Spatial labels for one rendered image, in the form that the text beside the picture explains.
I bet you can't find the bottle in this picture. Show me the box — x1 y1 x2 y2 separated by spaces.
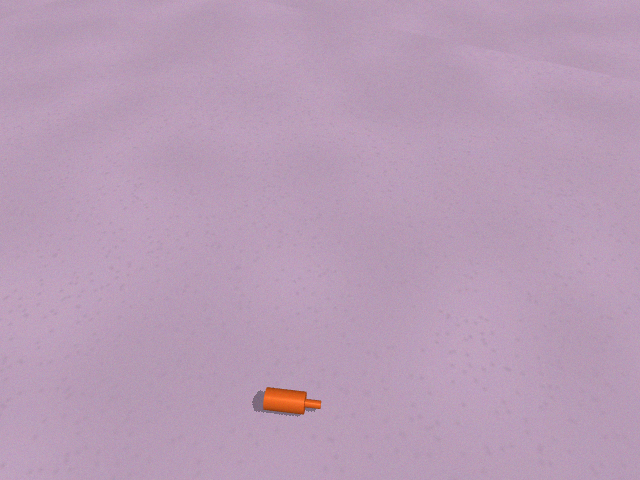
263 387 321 415

